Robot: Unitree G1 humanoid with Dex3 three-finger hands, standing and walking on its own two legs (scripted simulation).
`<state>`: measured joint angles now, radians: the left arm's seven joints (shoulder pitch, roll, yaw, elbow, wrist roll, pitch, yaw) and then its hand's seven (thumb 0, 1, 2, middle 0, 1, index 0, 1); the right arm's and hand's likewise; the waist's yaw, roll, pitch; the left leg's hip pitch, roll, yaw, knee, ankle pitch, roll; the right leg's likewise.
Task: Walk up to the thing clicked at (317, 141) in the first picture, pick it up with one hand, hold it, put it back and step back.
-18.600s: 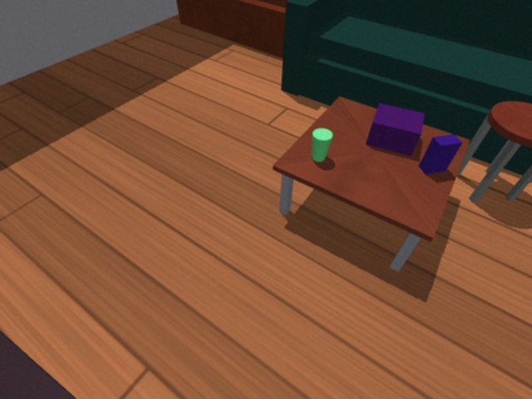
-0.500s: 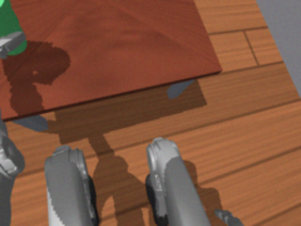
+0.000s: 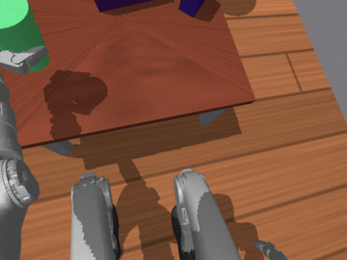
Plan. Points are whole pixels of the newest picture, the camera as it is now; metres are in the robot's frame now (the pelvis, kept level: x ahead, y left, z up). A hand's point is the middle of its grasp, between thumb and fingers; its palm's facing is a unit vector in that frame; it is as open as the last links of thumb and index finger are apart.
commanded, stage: settle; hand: left
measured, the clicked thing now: (18, 37) +0.54 +0.26 +0.03
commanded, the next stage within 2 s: lift in 0.40 s
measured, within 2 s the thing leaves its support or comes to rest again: neither
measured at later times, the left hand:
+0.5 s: hand (5, 25) +0.54 +0.27 +0.07, palm faces +0.22 -0.97 -0.04, open 10.7 cm
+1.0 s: hand out of the picture +0.50 +0.26 +0.14, palm faces +0.24 -0.97 -0.03, open 10.7 cm
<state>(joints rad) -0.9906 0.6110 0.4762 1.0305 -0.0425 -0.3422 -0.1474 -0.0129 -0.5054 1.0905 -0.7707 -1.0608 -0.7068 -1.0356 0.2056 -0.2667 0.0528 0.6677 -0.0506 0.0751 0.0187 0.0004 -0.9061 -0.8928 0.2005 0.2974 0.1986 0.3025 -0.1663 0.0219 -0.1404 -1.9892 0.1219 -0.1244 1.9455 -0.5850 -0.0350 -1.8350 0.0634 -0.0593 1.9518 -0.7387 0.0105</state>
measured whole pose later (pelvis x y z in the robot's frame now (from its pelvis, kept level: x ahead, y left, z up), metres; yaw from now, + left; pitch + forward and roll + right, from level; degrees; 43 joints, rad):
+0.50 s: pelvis +0.01 +0.00 +0.04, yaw +1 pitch +35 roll -6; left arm -0.95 0.56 0.46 1.03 -0.05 -0.37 -0.15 -0.01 -0.50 1.09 -0.76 -1.08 -0.69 -1.05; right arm 0.20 -0.25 0.04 0.67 -0.05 0.06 0.02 0.00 -0.90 -0.89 0.20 0.30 0.20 0.30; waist -0.15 0.03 -0.16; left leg -1.86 0.12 -0.10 1.82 -0.58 -0.03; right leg -1.71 0.05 -0.05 1.82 -0.73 0.01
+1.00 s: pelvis +0.02 +0.01 +0.10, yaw +3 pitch +30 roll -6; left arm -0.74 0.42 0.40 0.87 -0.09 -0.36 -0.10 -0.01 -0.50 1.09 -0.76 -1.07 -0.70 -1.05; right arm 0.21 -0.23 0.02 0.68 -0.03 0.05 0.01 0.00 -0.93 -0.90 0.20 0.30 0.20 0.30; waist -0.11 0.04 -0.18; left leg -1.60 0.11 -0.08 1.62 -0.55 -0.02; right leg -1.45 0.04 -0.05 1.60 -0.68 0.02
